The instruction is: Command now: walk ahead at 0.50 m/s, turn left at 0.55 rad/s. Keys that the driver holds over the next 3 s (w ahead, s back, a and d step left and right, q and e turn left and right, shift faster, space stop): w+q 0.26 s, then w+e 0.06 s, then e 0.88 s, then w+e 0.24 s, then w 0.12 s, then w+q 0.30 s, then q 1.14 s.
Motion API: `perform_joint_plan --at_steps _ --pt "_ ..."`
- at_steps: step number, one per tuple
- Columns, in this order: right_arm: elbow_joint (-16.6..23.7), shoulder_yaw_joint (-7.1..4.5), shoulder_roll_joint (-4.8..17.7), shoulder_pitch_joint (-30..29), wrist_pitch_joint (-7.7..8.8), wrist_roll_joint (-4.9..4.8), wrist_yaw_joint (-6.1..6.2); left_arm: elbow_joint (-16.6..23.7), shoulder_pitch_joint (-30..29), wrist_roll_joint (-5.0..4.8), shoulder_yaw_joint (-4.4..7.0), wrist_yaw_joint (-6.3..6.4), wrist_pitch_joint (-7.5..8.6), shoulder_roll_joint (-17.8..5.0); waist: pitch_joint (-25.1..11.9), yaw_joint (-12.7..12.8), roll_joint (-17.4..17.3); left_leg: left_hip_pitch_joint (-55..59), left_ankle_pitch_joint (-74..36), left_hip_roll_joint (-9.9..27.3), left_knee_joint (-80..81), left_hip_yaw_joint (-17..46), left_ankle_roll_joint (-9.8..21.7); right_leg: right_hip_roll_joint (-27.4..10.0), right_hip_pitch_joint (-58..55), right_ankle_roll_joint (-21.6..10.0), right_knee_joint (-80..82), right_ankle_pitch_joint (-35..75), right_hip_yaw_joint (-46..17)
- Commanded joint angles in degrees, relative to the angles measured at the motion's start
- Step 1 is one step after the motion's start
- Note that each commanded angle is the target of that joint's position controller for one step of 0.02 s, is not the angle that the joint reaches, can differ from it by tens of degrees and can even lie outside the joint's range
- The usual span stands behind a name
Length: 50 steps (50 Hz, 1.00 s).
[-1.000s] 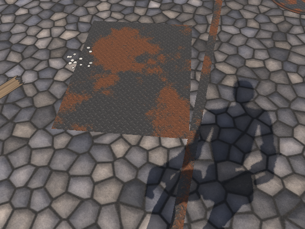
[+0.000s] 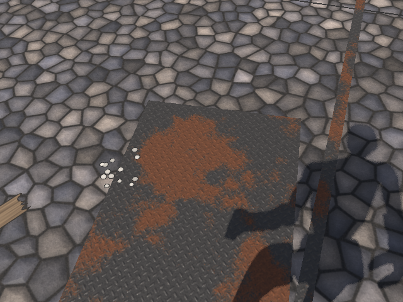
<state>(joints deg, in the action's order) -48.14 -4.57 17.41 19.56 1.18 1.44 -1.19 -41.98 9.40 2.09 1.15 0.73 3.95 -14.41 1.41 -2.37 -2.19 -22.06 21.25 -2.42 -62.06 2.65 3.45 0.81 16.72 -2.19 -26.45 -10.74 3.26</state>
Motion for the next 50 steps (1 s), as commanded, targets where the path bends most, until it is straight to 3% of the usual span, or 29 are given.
perform_joint_plan --at_steps 1,3,8,11,14,16,17,18,19,20,21,22,23,24,25,26,28,30,33,36,41,42,43,44,45,46,48,50 --pt "3.69 -0.33 2.26 0.63 -0.85 0.84 -1.26 0.61 5.90 -0.66 1.74 -0.11 1.63 -5.53 -0.90 2.02 8.50 -12.41 -3.87 4.88 -2.73 1.12 -0.94 -15.67 -10.20 -6.14 15.59 5.73 -14.44" --pt "5.21 -0.12 1.76 -2.79 -1.25 0.72 -1.90 -0.39 7.25 -1.08 2.14 -0.34 2.31 -6.12 -0.82 1.89 7.58 -15.35 -6.94 5.48 -2.15 0.98 -1.46 -16.04 -11.37 -6.78 16.68 10.72 -10.69" --pt "8.63 0.87 0.57 -12.18 -1.21 0.55 -3.04 -2.61 9.86 -0.98 2.57 -0.56 2.13 -6.35 1.36 3.13 6.81 -18.65 -16.54 6.17 8.18 -1.42 -2.43 -14.45 -12.82 -6.38 17.85 16.21 -1.13" --pt "10.78 1.75 -0.25 -18.21 -0.88 0.53 -3.77 -3.77 11.50 -1.01 2.94 -0.43 1.97 -7.47 2.72 4.55 6.99 -14.78 -20.17 5.99 18.06 -4.85 -1.30 -14.43 -12.90 -5.38 17.72 17.19 3.07" --pt "12.35 2.04 0.02 -21.78 -0.81 0.96 -3.82 -5.72 14.98 -0.97 3.16 -0.15 1.31 -8.34 3.67 5.72 6.65 -11.81 -15.74 4.69 24.31 -7.25 0.90 -15.88 -16.41 -4.81 15.74 22.07 4.72" --pt "11.93 2.02 0.09 -20.44 -0.56 1.42 -2.92 -7.65 17.00 -0.86 3.00 -0.18 0.59 -9.09 2.86 4.78 7.33 -6.33 -9.94 1.64 27.55 -8.43 3.09 -16.65 -18.59 -4.94 11.17 35.94 5.18" --pt "10.50 1.76 0.54 -16.39 -0.07 1.71 -2.31 -8.46 17.12 -0.83 2.93 -0.16 0.17 -9.69 1.07 2.73 7.73 -1.18 -8.33 -0.49 29.60 -8.79 4.20 -16.28 -19.47 -4.72 4.84 46.81 5.58" --pt "7.32 1.32 1.24 -7.68 0.89 2.32 -1.60 -8.99 16.85 -1.33 2.64 -0.08 -0.23 -9.62 -3.46 -1.29 6.40 9.40 -13.07 -2.16 35.11 -8.92 5.41 -14.44 -17.80 -3.55 -5.50 49.53 6.96" --pt "4.49 0.54 3.79 0.97 1.71 3.58 -0.70 -8.35 16.77 -2.18 1.92 -0.13 -0.05 -8.14 -9.93 -4.84 4.71 25.08 -20.71 4.08 35.60 -3.82 6.93 -12.19 -8.45 -2.20 -17.91 35.95 6.83" --pt "4.47 -0.72 10.49 4.58 2.01 4.19 0.30 -5.02 20.49 -4.26 -0.24 -1.00 0.08 -0.15 -21.15 -3.80 -9.64 47.33 -44.40 27.75 33.34 21.61 14.96 -3.21 13.00 1.16 -41.42 -12.52 7.33" --pt "4.52 -1.64 11.66 6.75 1.45 0.24 1.29 -6.43 18.67 -3.95 1.87 0.34 -0.71 -6.61 -26.94 -5.92 -4.51 43.63 -65.85 30.73 34.71 26.20 18.18 1.88 13.17 1.26 -51.28 -22.63 -4.56" --pt "3.97 -0.84 9.31 2.00 1.61 -0.81 1.63 -5.67 14.67 -4.18 2.09 0.60 -0.81 -6.34 -19.36 -3.60 -2.78 37.38 -70.89 27.14 35.16 14.25 15.92 -1.00 14.75 0.66 -50.23 -19.80 -9.12" --pt "3.79 0.56 4.64 -2.24 1.91 -0.86 1.63 -5.99 13.54 -3.65 1.59 0.55 -0.72 -4.81 -11.25 -1.15 -2.35 29.89 -65.06 24.27 38.00 9.08 12.50 -3.36 16.04 0.45 -44.79 -17.55 -7.52" --pt "3.65 1.69 1.13 -5.44 2.11 -0.75 1.75 -7.20 13.47 -2.61 1.95 0.56 -1.33 -4.76 -5.75 0.85 -1.09 23.62 -58.52 21.14 40.76 5.44 8.96 -4.65 14.88 0.55 -40.51 -15.48 -6.79" --pt "3.52 2.28 -0.38 -7.12 2.17 -1.01 2.03 -8.01 14.87 -1.28 2.17 0.27 -2.42 -4.45 -3.61 2.61 -2.50 18.09 -56.48 19.10 42.94 2.24 7.36 -4.71 11.28 1.11 -38.38 -13.37 -5.93" --pt "3.63 2.37 -0.21 -8.03 2.30 -0.69 2.16 -8.84 16.65 -0.78 2.32 -0.09 -3.39 -3.53 -4.00 3.76 -2.75 14.97 -56.74 18.53 44.07 -0.32 7.09 -3.66 8.15 1.57 -38.59 -11.51 -4.85" --pt "3.30 1.82 1.77 -8.08 2.96 -0.65 2.26 -8.54 17.27 -0.97 2.62 -0.72 -4.36 -2.02 -5.17 5.36 -2.24 12.71 -58.07 18.08 45.14 -3.79 7.72 -2.49 6.78 2.13 -38.29 -8.61 -3.57" --pt "3.10 1.68 1.93 -8.75 3.05 -0.66 2.53 -7.57 15.16 -0.82 2.84 -0.98 -4.91 -1.48 -4.29 5.73 -3.28 11.43 -54.08 17.56 45.81 -6.84 7.82 -2.84 8.50 2.42 -35.53 -5.46 -2.80" --pt "2.34 1.81 1.21 -8.37 2.37 -0.65 3.06 -5.10 9.36 -0.46 2.50 -1.54 -5.50 -0.77 -2.39 4.54 -5.33 10.49 -46.00 16.38 45.74 -10.75 7.21 -3.94 8.96 2.36 -25.74 -0.20 -1.39" --pt "1.40 1.18 2.67 -5.89 1.57 -0.42 3.07 -3.16 5.71 -0.28 2.30 -2.13 -5.85 -0.94 -2.99 2.81 -4.77 12.14 -41.98 18.18 44.07 -11.07 7.81 -3.43 7.01 1.49 -19.41 0.16 0.34" --pt "1.17 -0.19 5.26 -5.16 -0.50 -0.15 3.03 -0.32 3.47 -0.27 2.95 -2.40 -6.03 -2.72 -1.74 1.90 -4.05 14.02 -32.51 21.92 37.90 -9.09 6.75 -2.62 4.94 -1.18 -11.98 -8.68 1.31" --pt "1.06 -0.39 5.50 -5.21 -0.93 -0.27 3.15 -0.19 4.39 -0.30 2.98 -2.29 -5.57 -2.48 -1.93 2.70 -2.71 13.42 -29.74 21.30 34.40 -10.00 5.24 -1.97 2.05 -1.91 -7.11 -6.57 1.76" --pt "0.46 -0.57 5.42 -3.32 -1.33 0.05 3.12 -0.51 6.38 -0.15 3.32 -1.97 -4.76 -3.60 -3.40 3.71 1.49 11.78 -23.91 19.04 27.98 -11.51 2.34 -2.06 -2.95 -3.01 -0.90 0.03 -0.73" --pt "1.75 -0.13 3.28 -1.34 -1.65 0.34 2.86 -0.53 9.41 0.43 4.90 -1.15 -3.85 -10.14 -5.64 3.92 14.75 4.32 -9.69 12.93 12.39 -15.51 -1.58 -12.68 -9.59 -6.09 5.08 17.04 -16.14" --pt "5.40 0.75 0.41 -4.54 -2.56 -0.49 3.05 -0.64 12.16 -1.08 6.60 -0.92 -4.23 -16.19 -6.66 5.48 21.85 -9.40 20.04 0.54 1.30 -11.90 -4.55 -24.44 -13.35 -17.78 7.53 34.69 -34.70" --pt "5.00 0.60 2.27 -6.53 -3.46 0.07 3.17 -1.65 14.59 -2.22 6.53 -0.76 -4.71 -14.16 -8.20 6.63 11.31 -10.36 18.06 2.68 -5.29 -3.80 -5.01 -22.91 -14.11 -19.66 7.50 30.58 -31.17" --pt "4.76 0.51 1.79 -8.27 -3.08 -0.82 2.96 -0.44 6.39 -1.73 5.05 -0.01 -5.82 -9.39 -1.84 3.30 6.78 -11.59 7.87 4.65 -3.43 -1.32 -5.00 -15.62 -7.76 -15.13 8.72 19.77 -22.22" --pt "4.08 0.08 3.00 -6.97 -2.95 0.58 2.79 1.16 1.42 -1.94 4.29 0.19 -6.05 -6.94 -2.73 1.61 7.78 -9.27 2.47 4.15 -1.14 -1.78 -5.30 -11.17 -6.80 -12.19 8.39 21.15 -18.27"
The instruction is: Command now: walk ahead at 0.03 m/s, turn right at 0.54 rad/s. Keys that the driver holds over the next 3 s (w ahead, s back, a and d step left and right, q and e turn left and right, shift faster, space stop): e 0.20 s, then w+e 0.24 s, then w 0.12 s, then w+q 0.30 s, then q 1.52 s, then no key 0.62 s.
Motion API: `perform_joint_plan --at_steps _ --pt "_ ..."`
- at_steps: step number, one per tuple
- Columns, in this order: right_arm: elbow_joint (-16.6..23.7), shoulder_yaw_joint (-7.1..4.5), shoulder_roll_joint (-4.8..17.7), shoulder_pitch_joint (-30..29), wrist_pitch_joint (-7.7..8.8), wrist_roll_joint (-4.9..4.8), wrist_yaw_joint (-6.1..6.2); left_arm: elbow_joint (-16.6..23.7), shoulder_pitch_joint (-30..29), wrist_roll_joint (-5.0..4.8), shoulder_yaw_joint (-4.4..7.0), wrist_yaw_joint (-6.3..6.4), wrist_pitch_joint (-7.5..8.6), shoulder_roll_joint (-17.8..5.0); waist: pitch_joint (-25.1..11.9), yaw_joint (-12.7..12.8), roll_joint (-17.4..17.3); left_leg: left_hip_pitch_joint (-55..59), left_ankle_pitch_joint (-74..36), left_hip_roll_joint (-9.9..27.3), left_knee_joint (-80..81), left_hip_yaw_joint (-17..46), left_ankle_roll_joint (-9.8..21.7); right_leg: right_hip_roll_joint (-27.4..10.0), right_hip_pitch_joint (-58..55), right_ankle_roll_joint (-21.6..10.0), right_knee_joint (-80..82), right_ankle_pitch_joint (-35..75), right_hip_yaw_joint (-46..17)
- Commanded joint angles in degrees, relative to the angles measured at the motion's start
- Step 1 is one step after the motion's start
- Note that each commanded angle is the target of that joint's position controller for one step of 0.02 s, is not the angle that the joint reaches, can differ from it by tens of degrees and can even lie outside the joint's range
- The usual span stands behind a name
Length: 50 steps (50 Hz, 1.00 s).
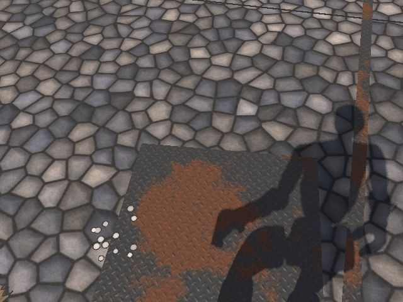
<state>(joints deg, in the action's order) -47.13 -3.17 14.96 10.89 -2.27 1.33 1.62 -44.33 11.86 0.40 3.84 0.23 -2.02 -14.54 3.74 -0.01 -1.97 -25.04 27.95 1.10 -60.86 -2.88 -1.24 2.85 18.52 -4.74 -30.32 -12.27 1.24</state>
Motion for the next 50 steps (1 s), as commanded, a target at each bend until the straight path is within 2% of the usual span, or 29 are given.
perform_joint_plan --at_steps 1,3,10,12,14,16,17,18,19,20,21,22,24,26,29,32,34,36,37,38,39,40,41,42,43,44,46,47,50 --pt "2.92 -1.33 5.16 2.56 0.23 0.69 -0.16 3.54 -0.51 -0.24 1.66 0.41 0.13 -7.15 -6.75 -0.85 6.72 -5.21 -4.86 -0.06 -2.23 3.78 -0.84 -12.87 -9.02 -9.49 11.73 24.77 -15.84" --pt "3.33 -1.09 4.16 2.55 -0.18 0.05 -0.19 3.17 0.93 -0.13 2.17 0.00 0.63 -8.72 -7.94 -0.54 5.59 -4.67 -4.98 -0.42 0.89 4.16 -1.35 -12.48 -9.73 -9.39 11.63 23.06 -16.55" --pt "5.93 -0.74 4.30 -1.61 -0.24 -0.44 0.33 3.38 2.11 0.81 3.02 -0.36 -0.12 -10.63 -6.48 1.96 8.73 -2.12 -4.61 -1.84 12.99 5.38 -1.25 -11.69 -7.30 -9.38 13.10 5.09 -24.05" --pt "6.40 -0.67 4.79 -1.18 0.42 -0.26 0.05 3.49 2.18 0.99 3.30 -0.74 -0.36 -10.94 -7.98 2.11 9.02 1.50 -3.04 -2.78 16.42 4.81 -0.62 -10.78 -5.83 -9.51 14.69 -9.37 -27.08" --pt "6.63 -0.59 5.01 0.45 1.16 -0.43 -0.12 3.93 0.35 1.23 3.49 -1.24 -0.65 -11.08 -7.04 0.73 10.04 7.27 -0.74 -4.33 22.21 4.32 0.80 -9.81 -1.52 -8.85 15.82 -19.51 -30.04" --pt "4.61 -0.42 4.16 7.94 2.15 -0.80 0.29 4.92 -4.26 0.50 3.48 -1.20 -0.92 -10.24 -4.63 -4.85 8.08 22.34 -6.32 -5.16 37.73 3.63 3.52 -5.34 9.90 -4.63 13.60 -25.72 -28.39" --pt "3.71 -1.33 8.31 11.96 2.76 -0.24 1.13 6.07 -5.23 0.01 2.80 -0.74 -0.52 -7.34 -2.99 -6.43 0.38 29.48 0.85 2.73 46.68 11.63 5.34 -0.12 18.95 -0.23 4.38 -27.88 -22.31" --pt "4.60 -2.74 15.42 12.01 3.12 0.49 1.42 7.69 -4.30 -0.92 1.54 -0.55 0.26 -2.73 -4.91 -5.56 -14.17 31.36 18.31 20.74 55.36 34.85 9.50 8.52 26.26 2.01 -14.39 -23.43 -8.83" --pt "4.87 -3.00 15.14 7.20 3.25 1.49 1.34 7.39 -6.60 1.79 2.44 -0.56 0.88 -7.98 1.62 -3.48 -5.82 21.29 19.11 22.09 56.79 37.46 11.58 3.37 27.69 2.40 -21.32 -13.71 -10.51" --pt "5.39 -2.02 11.39 4.03 3.64 0.95 1.29 6.51 -4.59 1.86 2.96 -1.41 1.19 -9.03 2.43 -0.24 -3.31 18.19 16.05 19.19 55.80 32.64 10.95 1.68 24.44 2.42 -24.37 -8.88 -11.33" --pt "5.82 -1.43 9.02 1.28 4.08 0.26 0.94 4.89 -1.30 1.84 3.02 -2.27 1.25 -8.99 2.10 1.78 -3.55 18.37 10.62 15.84 55.60 26.51 9.40 1.16 23.09 3.17 -27.34 -5.55 -9.86" --pt "6.22 -1.19 8.21 0.58 4.52 -0.11 0.68 3.83 0.62 2.09 3.03 -2.95 1.12 -8.75 0.92 2.01 -5.52 19.31 6.26 13.34 55.56 21.23 8.49 0.91 22.48 3.76 -30.52 -3.76 -8.20" --pt "5.15 -0.93 6.84 4.18 5.44 0.01 -0.07 3.50 0.24 2.18 2.33 -3.91 1.07 -7.07 0.75 0.23 -5.42 20.17 0.40 11.30 55.31 15.74 8.75 -0.05 23.14 4.22 -33.36 -1.22 -7.36" --pt "3.11 -1.21 6.94 9.06 6.33 0.25 -0.84 4.27 -2.69 1.97 1.69 -4.19 1.28 -5.66 1.58 -1.74 -4.06 23.36 -4.17 11.49 55.08 13.66 9.59 -0.26 26.02 4.61 -31.60 0.75 -8.11" --pt "0.81 -1.48 7.36 13.40 7.06 0.05 -1.35 4.92 -6.98 2.12 1.23 -4.03 1.69 -5.42 2.47 -3.91 -4.23 26.89 -10.09 11.91 54.91 11.73 10.63 -0.55 27.25 5.45 -24.25 1.70 -7.98" --pt "-1.02 -1.31 7.15 14.33 7.05 -0.60 -1.77 6.36 -12.28 2.46 -0.01 -4.41 2.33 -3.97 2.54 -4.25 -5.60 25.32 -18.23 10.74 53.61 9.43 11.32 -3.78 21.54 5.96 -12.85 2.60 -0.34" --pt "-2.43 -1.39 7.76 16.43 6.85 -0.40 -2.05 7.40 -15.71 2.01 -0.81 -4.36 2.88 -2.80 2.64 -5.57 -6.75 22.56 -27.03 10.59 51.28 8.91 11.54 -3.03 14.52 5.52 -6.62 -0.78 3.10" --pt "-3.60 -1.86 9.41 17.30 6.46 -0.20 -2.07 7.29 -13.89 1.46 -0.87 -3.70 3.45 -3.34 1.92 -4.26 -7.47 21.33 -35.71 12.01 47.91 10.28 11.63 -1.46 7.82 3.86 -3.06 -3.07 4.23" --pt "-3.80 -2.00 10.04 16.39 6.33 -0.28 -2.03 6.32 -10.20 1.25 -0.58 -3.09 3.91 -4.05 0.81 -1.87 -6.96 20.62 -40.60 12.30 44.89 10.83 11.08 -0.58 2.67 2.83 -0.13 -2.35 3.92" --pt "-3.86 -1.94 10.05 14.77 6.28 -0.79 -2.02 3.95 -2.99 1.46 -0.06 -2.25 4.66 -5.02 -2.45 2.32 -4.61 18.47 -46.80 10.49 37.41 8.73 9.73 0.26 -7.50 1.57 4.97 1.58 3.47" --pt "-3.34 -1.49 8.57 13.92 6.51 -1.40 -2.11 1.07 6.36 2.53 1.01 -1.20 5.56 -8.16 -9.34 6.27 -0.93 12.00 -42.79 6.98 25.83 5.76 8.11 -3.71 -22.20 -0.01 5.58 1.78 -0.76" --pt "0.42 0.19 2.62 12.96 6.80 -2.51 -2.44 0.39 15.99 3.85 2.48 0.03 5.98 -14.55 -19.41 9.84 10.84 -4.26 -18.91 0.90 6.61 1.57 5.38 -22.30 -39.58 -3.89 9.34 -12.38 -22.35" --pt "0.51 -0.63 4.13 13.76 6.37 -1.73 -1.89 -0.69 16.58 2.57 2.87 0.21 5.56 -16.68 -19.83 8.29 15.48 -11.06 1.42 -3.64 -3.82 4.45 6.09 -29.16 -34.83 -6.56 16.18 -12.76 -38.04" --pt "-0.46 -1.39 5.94 13.21 5.73 -1.18 -1.72 -0.07 11.11 2.09 1.68 0.07 5.39 -12.43 -11.82 5.47 9.60 -12.63 -1.46 0.10 -7.76 8.18 7.10 -26.95 -27.94 -6.12 15.86 -14.23 -31.04" --pt "-1.03 -1.13 4.55 12.04 5.69 -1.20 -2.30 0.61 5.94 1.66 0.48 -0.15 5.62 -7.79 -5.72 3.39 7.34 -12.34 -6.03 2.31 -6.40 7.57 7.09 -23.60 -21.10 -4.98 17.58 -10.97 -23.28" --pt "-1.77 -1.09 3.20 11.94 5.26 -1.18 -2.48 0.98 2.79 1.45 -0.39 -0.11 5.95 -4.85 -2.26 1.68 7.45 -10.47 -8.55 3.15 -4.05 6.62 6.44 -20.76 -16.36 -3.29 19.07 -1.64 -16.34" --pt "-2.77 -1.47 2.70 13.36 3.71 0.22 -2.87 0.45 1.61 1.17 -1.08 0.34 6.85 -3.15 -0.89 -0.78 8.67 -7.56 -9.87 2.93 -3.70 4.97 4.57 -17.92 -12.70 -2.53 17.78 21.69 -6.91" --pt "-2.59 -1.58 2.20 13.54 3.21 0.27 -3.02 0.01 2.41 0.98 -1.05 0.39 7.38 -3.43 -1.83 -1.53 8.20 -7.07 -10.36 2.21 -4.16 4.31 4.00 -17.87 -12.70 -2.92 16.32 32.81 -3.97" --pt "-0.32 -1.46 0.95 9.09 2.44 0.30 -3.64 -0.97 2.99 0.32 -0.75 0.85 7.78 -4.30 -1.87 -2.34 8.73 -9.95 -15.27 1.81 -0.56 2.69 2.64 -17.73 -12.75 -3.60 16.04 41.68 2.31"
Over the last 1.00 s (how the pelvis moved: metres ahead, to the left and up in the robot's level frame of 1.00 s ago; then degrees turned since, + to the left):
0.32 0.05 0.00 -6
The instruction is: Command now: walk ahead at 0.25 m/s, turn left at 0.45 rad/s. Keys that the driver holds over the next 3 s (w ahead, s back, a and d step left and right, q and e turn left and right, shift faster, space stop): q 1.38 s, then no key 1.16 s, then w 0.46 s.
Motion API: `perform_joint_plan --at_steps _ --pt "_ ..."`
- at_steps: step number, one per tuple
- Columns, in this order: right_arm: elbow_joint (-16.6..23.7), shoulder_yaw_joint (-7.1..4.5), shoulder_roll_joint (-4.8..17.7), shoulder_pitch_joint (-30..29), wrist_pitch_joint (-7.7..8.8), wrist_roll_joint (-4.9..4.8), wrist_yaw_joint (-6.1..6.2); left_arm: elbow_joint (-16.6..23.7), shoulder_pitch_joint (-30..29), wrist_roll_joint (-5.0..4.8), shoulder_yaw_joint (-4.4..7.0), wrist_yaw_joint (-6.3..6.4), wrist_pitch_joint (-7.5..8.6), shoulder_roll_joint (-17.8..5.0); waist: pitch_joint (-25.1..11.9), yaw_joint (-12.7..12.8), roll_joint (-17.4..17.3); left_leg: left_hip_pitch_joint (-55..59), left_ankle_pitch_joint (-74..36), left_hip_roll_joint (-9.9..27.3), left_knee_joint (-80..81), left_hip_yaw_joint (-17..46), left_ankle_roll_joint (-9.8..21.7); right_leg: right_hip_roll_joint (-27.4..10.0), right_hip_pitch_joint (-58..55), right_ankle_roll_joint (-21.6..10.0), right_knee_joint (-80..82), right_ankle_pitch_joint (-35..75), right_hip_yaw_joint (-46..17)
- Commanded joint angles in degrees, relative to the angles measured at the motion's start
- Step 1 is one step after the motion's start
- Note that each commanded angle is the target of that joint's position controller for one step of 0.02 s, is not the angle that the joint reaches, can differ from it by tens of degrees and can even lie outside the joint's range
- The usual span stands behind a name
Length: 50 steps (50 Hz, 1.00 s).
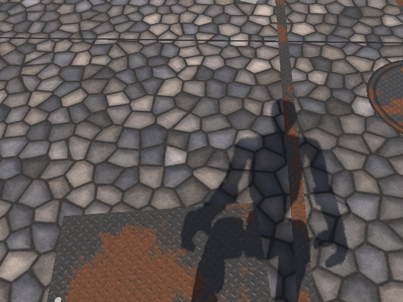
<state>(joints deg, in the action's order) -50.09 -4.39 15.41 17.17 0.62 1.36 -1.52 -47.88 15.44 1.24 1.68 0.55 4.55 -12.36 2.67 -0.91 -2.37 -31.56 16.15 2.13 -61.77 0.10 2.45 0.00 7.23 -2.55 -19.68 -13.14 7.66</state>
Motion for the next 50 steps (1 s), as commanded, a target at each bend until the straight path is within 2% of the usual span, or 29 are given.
perform_joint_plan --at_steps 1,4,7,9,10,11,12,13,14,15,16,17,18,21,25,28,32,34,36,37,38,39,40,41,42,43,45,48,50 --pt "3.71 0.01 0.15 0.58 -0.49 0.38 -0.81 2.32 -0.85 -0.59 1.32 0.76 1.00 -6.20 -0.10 -1.24 9.61 -3.75 -5.82 0.79 4.14 -1.08 -1.37 -14.21 -0.93 -5.73 5.51 41.92 -2.12" --pt "6.09 1.08 -1.12 -5.01 -0.38 0.42 -1.89 1.66 -1.35 -0.67 1.45 1.19 0.39 -6.74 0.06 -0.09 10.28 2.49 -13.29 0.03 18.21 -4.05 -0.82 -12.23 1.30 -5.04 4.15 38.94 2.97" --pt "7.40 0.80 0.74 -5.87 -0.52 1.03 -2.20 0.87 -0.13 -0.93 2.36 1.52 -0.18 -9.17 -1.89 0.06 8.96 6.71 -11.76 -1.43 23.58 -5.61 1.09 -14.40 -2.05 -4.50 -1.00 42.02 2.96" --pt "7.38 0.20 2.41 -3.29 -0.33 1.40 -1.86 0.86 -0.27 -1.07 2.96 1.77 -0.92 -10.45 -3.58 -0.97 8.13 10.38 -7.61 -3.39 25.93 -6.29 3.24 -14.96 -3.74 -3.91 -8.98 46.50 2.99" --pt "6.55 -0.26 3.24 0.31 0.16 1.63 -1.48 0.99 -0.53 -1.08 3.11 1.73 -1.52 -10.76 -5.71 -2.52 6.38 14.54 -8.28 -4.95 29.30 -6.46 4.50 -14.01 -3.61 -3.10 -17.08 44.60 3.60" --pt "5.41 -0.97 5.20 4.92 1.00 2.12 -0.64 1.02 0.43 -0.98 3.12 1.41 -1.95 -10.87 -8.89 -4.93 2.01 21.75 -17.16 -4.88 35.23 -4.29 6.25 -11.30 -0.56 -0.66 -29.49 34.97 4.71" --pt "6.28 -2.39 11.91 5.73 1.60 1.80 0.29 2.85 4.14 -0.26 2.14 0.99 -2.32 -6.89 -13.16 -2.77 -8.75 32.48 -46.12 10.23 32.81 13.21 10.15 -5.68 11.70 2.07 -47.00 -3.37 5.53" --pt "7.27 -3.80 16.40 5.90 0.53 -1.02 0.43 4.83 6.98 -0.81 2.02 0.74 -3.69 -6.48 -22.29 -1.60 -13.56 41.04 -53.61 20.53 36.53 34.75 22.28 4.33 23.49 3.95 -60.78 -26.72 -3.46" --pt "8.55 -3.52 13.84 3.82 -0.59 -2.48 0.68 3.93 4.43 0.55 1.97 0.79 -4.48 -7.97 -20.43 -2.53 -2.91 37.61 -38.68 18.97 39.60 30.43 21.26 -0.14 25.88 3.82 -61.27 -23.06 -9.70" --pt "8.94 -2.52 10.41 -0.15 -1.27 -2.10 1.13 4.58 0.64 0.19 1.96 0.70 -4.60 -7.85 -12.23 -1.88 -0.77 29.73 -27.61 16.24 41.87 26.14 19.35 -1.35 27.20 3.66 -59.04 -18.54 -9.58" --pt "8.99 -1.53 7.48 -3.25 -1.79 -1.43 1.47 4.66 -1.62 0.27 1.99 0.93 -4.54 -7.73 -6.36 -0.23 1.66 23.30 -21.94 12.37 44.15 22.48 15.89 -3.00 26.87 3.74 -53.74 -14.58 -9.82" --pt "9.11 -1.22 6.32 -4.77 -1.94 -1.51 1.78 4.99 -1.75 0.83 2.07 1.03 -5.03 -7.99 -4.46 0.96 0.01 19.30 -20.42 9.41 44.98 19.67 13.69 -3.75 24.69 3.91 -49.53 -12.21 -10.05" --pt "9.28 -1.05 5.81 -5.77 -1.94 -1.07 1.79 4.18 0.05 1.24 2.01 1.02 -5.83 -7.78 -5.29 1.76 -0.84 16.95 -20.70 7.54 45.19 17.54 12.42 -3.08 21.58 4.02 -48.34 -10.54 -9.42" --pt "9.28 -1.69 7.84 -5.27 -1.29 -0.60 1.21 4.09 0.98 0.66 1.81 0.96 -6.93 -6.62 -7.71 2.03 -0.35 16.08 -19.44 5.83 45.12 17.03 11.33 -1.77 19.56 4.56 -43.76 -9.48 -9.49" --pt "9.44 -2.20 8.76 -4.47 -2.16 -0.37 1.29 5.72 -3.50 0.46 1.97 1.28 -7.46 -7.15 -6.39 -0.04 -3.19 16.41 -0.13 4.81 47.81 21.56 10.44 -1.21 21.91 5.30 -36.42 -8.33 -10.47" --pt "9.43 -2.51 9.10 -3.68 -2.63 -0.12 1.28 6.60 -5.47 0.11 2.03 1.43 -7.21 -7.41 -5.55 -0.98 -3.72 17.00 4.60 4.96 48.20 25.09 10.23 -0.36 21.95 5.24 -32.17 -8.48 -11.12" --pt "9.56 -2.77 9.13 -4.08 -2.88 0.24 1.03 7.18 -5.48 -0.60 1.80 1.74 -6.31 -7.33 -5.77 -1.15 -4.39 16.96 1.95 4.42 46.85 28.07 9.74 1.75 17.59 3.91 -25.65 -10.19 -11.25" --pt "9.65 -2.83 9.04 -4.96 -3.08 0.20 0.75 7.09 -3.45 -1.13 1.71 1.94 -5.78 -7.48 -5.93 -0.37 -5.20 16.13 -0.76 3.91 46.37 29.83 8.86 3.23 13.06 2.63 -19.85 -11.17 -11.08" --pt "9.69 -2.83 8.81 -6.57 -3.36 -0.47 0.68 6.19 1.18 -1.37 1.72 2.39 -5.15 -7.53 -5.71 2.19 -5.22 13.04 -0.85 2.02 45.17 30.08 6.08 4.39 4.84 0.94 -7.82 -7.58 -10.45" --pt "9.93 -2.55 7.89 -7.02 -3.28 -1.13 0.91 5.75 3.26 -0.96 2.07 2.90 -4.73 -8.83 -5.21 3.27 -3.30 9.28 4.18 -0.89 43.13 28.14 2.96 1.91 -0.66 0.06 0.85 -4.83 -12.08" --pt "10.18 -1.77 4.47 -3.93 -3.12 -1.72 1.21 6.91 1.98 -0.09 3.08 3.46 -4.59 -13.96 -5.81 1.05 7.29 4.35 12.96 -6.66 31.82 20.80 -0.59 -10.94 -4.07 -2.67 8.14 -12.88 -24.77" --pt "10.56 -2.32 5.74 -4.90 -2.74 -1.32 1.68 9.51 -4.87 0.52 3.67 3.23 -4.77 -17.69 -1.53 0.70 16.16 -4.04 14.42 -15.07 18.12 7.11 -2.10 -21.74 1.90 -7.87 12.22 -12.72 -38.47" --pt "9.97 -3.23 9.66 -5.73 -2.54 0.85 1.63 9.48 -5.60 0.93 3.04 2.84 -4.82 -14.47 -0.40 -0.11 9.22 -0.93 12.77 -9.45 8.19 8.00 -2.79 -21.47 6.21 -9.97 8.73 -1.11 -33.34" --pt "8.93 -3.37 9.09 -3.95 -2.61 0.73 1.13 9.93 -7.61 0.40 2.01 2.61 -4.60 -10.99 -1.34 -1.90 6.83 1.17 10.11 -9.48 3.51 7.85 -2.77 -17.71 6.70 -8.95 6.16 7.68 -27.19" --pt "7.94 -3.17 8.25 -1.80 -3.07 0.61 0.75 10.25 -8.78 0.20 1.68 2.35 -4.49 -9.85 -1.94 -2.82 6.89 1.55 7.94 -9.33 -1.00 7.33 -3.17 -14.53 5.50 -7.68 4.47 13.73 -21.49" --pt "7.35 -3.07 8.00 -0.55 -3.59 0.50 0.20 10.67 -9.16 0.08 1.65 2.37 -4.45 -9.77 -3.04 -2.95 8.96 0.54 6.82 -9.02 -4.77 6.29 -3.67 -12.79 2.94 -7.24 3.15 17.55 -18.02" --pt "7.59 -2.63 7.65 -1.63 -4.20 -0.05 -0.53 10.74 -6.68 0.23 1.60 2.15 -4.55 -9.40 -3.45 -0.98 9.65 -1.67 6.96 -7.87 -5.69 4.17 -5.13 -11.97 -1.22 -7.67 1.13 25.44 -14.18" --pt "9.37 -1.77 6.55 -6.38 -4.70 -0.45 -0.95 9.25 -0.90 0.16 2.31 2.14 -4.68 -10.72 -3.46 2.58 10.25 -4.28 7.80 -6.23 -0.21 2.75 -6.62 -13.70 -8.40 -8.77 -0.69 30.73 -13.29" --pt "10.13 -1.34 6.07 -7.94 -4.98 -0.64 -1.16 8.67 0.57 0.25 2.82 2.00 -4.74 -11.70 -3.75 3.52 11.19 -3.09 8.86 -5.30 3.96 1.79 -6.71 -14.90 -10.01 -9.22 -1.36 31.86 -12.59"
Over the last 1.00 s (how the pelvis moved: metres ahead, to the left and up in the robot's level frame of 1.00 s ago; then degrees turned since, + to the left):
0.22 -0.08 0.01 -11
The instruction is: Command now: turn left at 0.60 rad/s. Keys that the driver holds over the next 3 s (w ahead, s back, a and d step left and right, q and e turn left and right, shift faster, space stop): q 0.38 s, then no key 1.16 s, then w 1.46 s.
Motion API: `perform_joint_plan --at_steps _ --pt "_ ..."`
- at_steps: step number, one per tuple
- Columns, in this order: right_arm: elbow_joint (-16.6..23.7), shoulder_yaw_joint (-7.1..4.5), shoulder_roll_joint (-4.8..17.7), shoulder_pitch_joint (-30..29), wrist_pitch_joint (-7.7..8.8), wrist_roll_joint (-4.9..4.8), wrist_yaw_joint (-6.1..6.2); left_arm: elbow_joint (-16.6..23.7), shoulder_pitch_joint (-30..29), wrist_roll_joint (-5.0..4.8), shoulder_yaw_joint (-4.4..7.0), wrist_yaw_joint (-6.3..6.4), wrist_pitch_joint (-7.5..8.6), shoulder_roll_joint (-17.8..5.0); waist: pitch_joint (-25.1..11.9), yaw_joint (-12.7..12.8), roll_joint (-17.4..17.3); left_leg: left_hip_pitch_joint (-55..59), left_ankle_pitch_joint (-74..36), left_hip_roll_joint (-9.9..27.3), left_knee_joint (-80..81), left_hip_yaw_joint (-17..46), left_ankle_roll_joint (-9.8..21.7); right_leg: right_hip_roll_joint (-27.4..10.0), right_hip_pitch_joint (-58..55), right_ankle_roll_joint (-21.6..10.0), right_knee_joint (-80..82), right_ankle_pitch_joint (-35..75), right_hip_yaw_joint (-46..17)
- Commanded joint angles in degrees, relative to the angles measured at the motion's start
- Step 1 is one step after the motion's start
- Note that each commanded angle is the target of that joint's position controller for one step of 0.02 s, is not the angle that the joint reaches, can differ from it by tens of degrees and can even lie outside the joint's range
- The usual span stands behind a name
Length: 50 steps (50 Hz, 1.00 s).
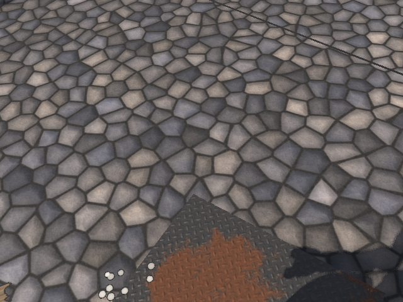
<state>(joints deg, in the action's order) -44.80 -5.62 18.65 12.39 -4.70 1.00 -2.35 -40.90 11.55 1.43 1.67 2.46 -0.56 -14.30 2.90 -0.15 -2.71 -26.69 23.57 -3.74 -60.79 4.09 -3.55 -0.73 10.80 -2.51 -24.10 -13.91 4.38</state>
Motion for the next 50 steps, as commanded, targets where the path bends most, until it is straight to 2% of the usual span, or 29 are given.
perform_joint_plan --at_steps 1,6,8,9,10,11,12,13,14,15,16,17,18,20,24,29,32,34,35,36,37,38,39,40,41,43,44,45,50 --pt "5.16 0.10 2.59 -3.63 0.25 -0.37 -0.44 1.61 4.38 0.13 2.99 -0.09 0.35 -10.08 -4.11 2.81 11.86 -6.37 1.95 1.08 5.26 -2.89 -0.51 -14.57 -13.17 -9.32 2.82 32.57 -8.60" --pt "6.80 0.92 2.04 -4.67 0.37 -1.10 -0.53 1.38 2.46 0.27 3.74 -1.38 0.24 -11.73 -4.82 2.47 13.93 5.02 3.09 1.75 17.28 -7.50 2.23 -15.53 -7.54 -8.44 0.56 32.47 -4.55" --pt "7.15 0.94 2.20 -3.99 0.70 -1.13 -0.38 1.07 2.17 -0.04 4.01 -1.68 0.05 -12.35 -5.24 1.84 14.04 8.42 1.21 1.41 23.40 -8.54 3.57 -16.18 -6.66 -7.41 -1.76 31.01 -3.95" --pt "6.89 0.98 2.00 -2.57 1.07 -0.74 -0.18 0.98 1.40 -0.54 4.06 -1.72 -0.15 -12.46 -5.54 0.36 12.80 12.19 -3.12 1.02 29.66 -8.87 4.48 -15.73 -4.74 -5.82 -4.57 28.08 -2.46" --pt "6.38 0.91 2.56 -0.75 1.74 -0.03 0.35 0.52 1.87 -0.80 4.11 -1.75 -0.34 -12.23 -6.13 -1.23 9.48 17.94 -10.89 0.99 37.85 -7.16 5.43 -14.77 -0.77 -2.77 -9.21 21.75 -0.27" --pt "6.24 -0.15 7.37 1.48 2.70 1.02 1.03 0.95 3.81 -0.48 3.62 -1.94 -0.65 -10.06 -7.23 -1.81 -2.41 26.33 -15.53 10.22 44.79 7.42 7.66 -10.67 9.53 1.23 -21.87 6.25 4.08" --pt "7.16 -2.09 16.16 3.02 3.08 -0.08 1.24 5.72 1.04 0.04 2.11 -1.78 -1.21 -5.36 -5.79 -1.49 -15.03 27.92 -41.89 25.86 43.20 28.24 17.01 0.26 24.52 4.70 -30.90 -23.77 4.08" --pt "5.94 -2.24 13.69 7.50 3.06 -0.80 1.34 5.26 -2.11 0.26 2.47 -1.00 -2.02 -8.05 -8.15 -5.54 -6.67 28.01 -43.42 25.45 41.19 24.87 21.91 -1.08 24.18 4.70 -38.67 -24.17 -4.15" --pt "5.82 -1.06 10.36 4.64 2.89 -0.81 1.67 4.68 -1.98 -0.52 2.66 -1.13 -2.31 -8.30 -4.91 -3.12 -4.73 25.21 -39.89 21.86 41.31 19.85 21.26 -1.87 24.80 4.45 -40.56 -19.64 -5.57" --pt "6.42 -0.19 7.73 -0.14 2.55 -0.71 2.02 3.74 -1.36 -0.97 2.87 -1.35 -2.03 -8.76 -2.13 -0.89 -3.39 21.94 -34.88 17.41 42.36 15.69 18.51 -2.74 23.83 4.32 -38.44 -14.18 -6.49" --pt "6.96 0.25 6.59 -2.90 2.47 -0.99 2.42 3.44 -0.93 -0.43 3.23 -1.50 -1.85 -9.64 -1.64 0.27 -4.55 21.36 -33.64 14.42 42.63 13.71 16.48 -2.76 23.21 4.49 -36.91 -10.87 -6.35" --pt "7.23 0.46 5.98 -3.53 2.48 -0.99 2.61 2.48 0.79 0.26 3.34 -1.75 -1.89 -10.01 -2.97 0.66 -5.27 21.21 -36.42 12.63 42.20 12.20 16.06 -2.03 21.47 4.91 -37.55 -8.80 -5.70" --pt "7.14 0.47 6.17 -2.79 2.55 -0.97 2.48 2.12 1.66 0.36 3.33 -1.97 -2.05 -9.80 -4.39 0.76 -4.32 21.38 -37.67 12.16 41.84 11.96 16.02 -1.35 20.58 5.19 -38.00 -7.92 -5.54" --pt "6.65 0.23 6.92 -1.32 2.92 -0.88 2.23 2.04 1.86 -0.11 3.10 -2.16 -2.39 -8.86 -5.33 0.53 -2.75 22.13 -36.65 12.21 41.87 12.49 16.23 -0.92 20.60 5.53 -36.34 -7.22 -5.51" --pt "5.45 0.60 6.38 1.36 3.21 -0.22 2.37 2.15 -0.06 -0.27 2.71 -1.82 -2.90 -7.88 -4.20 -1.19 -4.38 21.93 -31.17 12.66 42.81 14.46 16.65 -0.76 19.87 5.32 -29.82 -7.52 -5.41" --pt "4.22 1.09 6.40 1.60 3.29 0.52 2.51 2.09 -1.56 -0.74 2.16 -1.50 -2.54 -6.91 -3.55 -1.84 -3.98 18.82 -29.55 12.97 41.59 16.23 16.64 0.48 13.19 3.57 -21.25 -9.14 -5.14" --pt "3.37 1.56 6.01 0.29 3.23 0.58 2.65 1.50 -0.44 -1.29 1.85 -1.01 -2.17 -6.50 -3.65 -1.03 -3.92 16.77 -32.51 12.86 39.87 17.56 15.76 1.61 6.69 2.32 -13.84 -9.44 -4.70" --pt "2.79 2.29 4.85 -1.74 3.18 -0.26 3.07 -0.02 3.05 -1.11 1.30 -0.63 -1.49 -5.00 -3.82 1.91 -2.19 13.78 -30.95 11.03 37.46 17.18 12.93 1.65 -2.33 1.30 0.97 -0.44 -4.45" --pt "2.59 3.00 3.03 -1.09 3.50 -0.48 3.25 -0.27 3.58 -0.37 1.11 -0.24 -0.69 -5.62 -4.64 1.85 0.46 10.40 -24.67 9.36 36.60 16.87 9.84 -2.34 -8.40 0.85 6.95 5.91 -8.80" --pt "2.52 3.93 -0.22 1.69 3.90 -0.39 3.23 0.26 3.83 0.81 1.14 0.15 0.21 -8.84 -6.63 0.18 9.45 7.79 -13.45 4.87 30.18 11.85 7.24 -13.70 -12.43 -0.97 10.50 10.81 -20.22" --pt "1.68 3.33 1.69 2.58 3.27 -0.85 3.44 0.38 -0.18 -0.04 1.51 -0.47 0.10 -11.66 -3.70 -1.59 13.35 10.11 -0.45 -1.37 30.57 4.57 6.35 -17.99 -2.56 -7.40 8.99 18.02 -24.15" --pt "0.31 3.00 3.37 2.81 2.83 -0.03 3.42 0.44 -1.89 -0.46 0.82 -0.97 0.29 -8.71 -3.03 -1.51 12.08 13.98 1.01 0.35 28.34 3.44 5.92 -17.01 -0.04 -9.26 8.55 17.52 -22.60" --pt "-0.37 3.18 2.54 2.10 2.78 -0.01 3.15 0.20 -2.99 -0.58 0.09 -1.25 0.50 -7.15 -2.22 -1.89 11.74 15.60 -3.09 0.57 31.48 3.28 6.01 -13.91 1.01 -7.69 8.00 15.69 -19.54" --pt "-1.03 3.48 1.75 1.49 2.88 -0.17 2.91 -0.21 -3.44 -0.36 -0.02 -1.26 0.37 -7.16 -1.89 -2.08 11.48 17.37 -8.61 0.99 35.29 3.37 5.79 -10.54 1.04 -5.23 7.23 12.72 -16.28" --pt "-1.46 3.55 1.91 0.74 2.98 0.14 2.64 -0.71 -2.75 -0.48 -0.01 -1.03 0.42 -7.56 -2.30 -1.68 11.85 18.83 -14.01 1.73 37.66 3.99 5.66 -8.67 0.60 -3.34 6.54 11.60 -14.80" --pt "-2.55 3.64 3.18 0.15 3.47 0.18 2.72 -1.35 -0.37 -0.73 0.15 -1.15 0.59 -8.06 -3.50 -0.06 8.82 19.69 -19.12 3.89 38.60 6.25 5.12 -6.51 -0.20 -1.57 6.12 9.59 -13.64" --pt "-3.98 3.62 2.96 0.97 3.55 -0.26 2.84 -1.83 -0.40 -0.97 0.17 -1.23 0.56 -7.93 -2.77 -0.17 6.26 17.92 -18.65 3.94 38.56 6.23 5.02 -5.73 -1.62 -1.35 6.40 7.56 -12.66" --pt "-4.89 3.84 2.29 1.02 3.66 -0.34 3.00 -2.24 -0.80 -0.98 0.14 -1.15 0.52 -7.82 -2.20 -0.29 5.33 17.16 -18.53 4.10 39.35 6.27 4.86 -5.65 -2.62 -1.34 5.83 7.52 -12.37" --pt "-8.61 4.09 2.17 0.54 3.96 -0.46 3.86 -5.08 0.04 -0.82 -0.04 -1.21 0.72 -7.09 -2.80 0.33 2.68 17.55 -21.54 5.19 41.17 7.06 5.09 -5.06 -4.77 -1.29 4.35 11.50 -11.04"
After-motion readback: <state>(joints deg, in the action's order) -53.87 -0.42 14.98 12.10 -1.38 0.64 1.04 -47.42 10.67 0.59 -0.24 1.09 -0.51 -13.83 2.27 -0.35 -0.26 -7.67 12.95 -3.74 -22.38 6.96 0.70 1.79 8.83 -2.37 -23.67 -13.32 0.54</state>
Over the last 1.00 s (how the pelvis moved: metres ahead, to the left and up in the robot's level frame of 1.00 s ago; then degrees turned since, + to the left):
0.16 -0.03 0.00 35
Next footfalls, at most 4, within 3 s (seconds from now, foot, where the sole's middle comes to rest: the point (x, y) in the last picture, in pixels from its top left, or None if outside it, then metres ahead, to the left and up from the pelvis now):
0.22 left None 0.01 0.13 -0.78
0.70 right None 0.08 -0.06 -0.78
2.28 right None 0.44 0.13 -0.78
2.82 left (118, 246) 0.67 0.38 -0.78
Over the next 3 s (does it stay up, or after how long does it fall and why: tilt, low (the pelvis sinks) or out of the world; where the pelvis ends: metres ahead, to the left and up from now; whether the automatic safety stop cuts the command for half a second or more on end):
stays up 0.63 0.31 0.00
